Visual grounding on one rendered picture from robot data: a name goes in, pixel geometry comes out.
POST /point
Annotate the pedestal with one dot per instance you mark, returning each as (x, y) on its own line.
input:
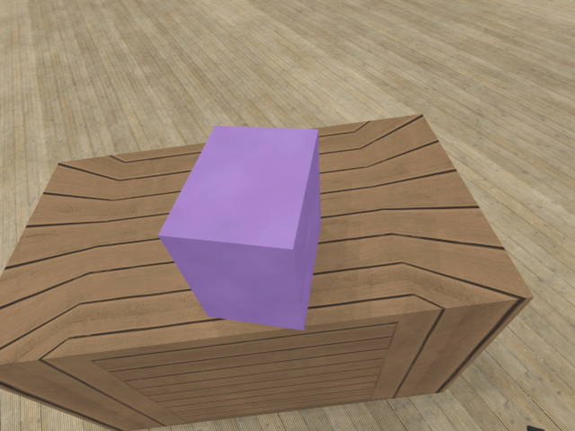
(410, 285)

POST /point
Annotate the carton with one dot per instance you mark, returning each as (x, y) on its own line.
(245, 228)

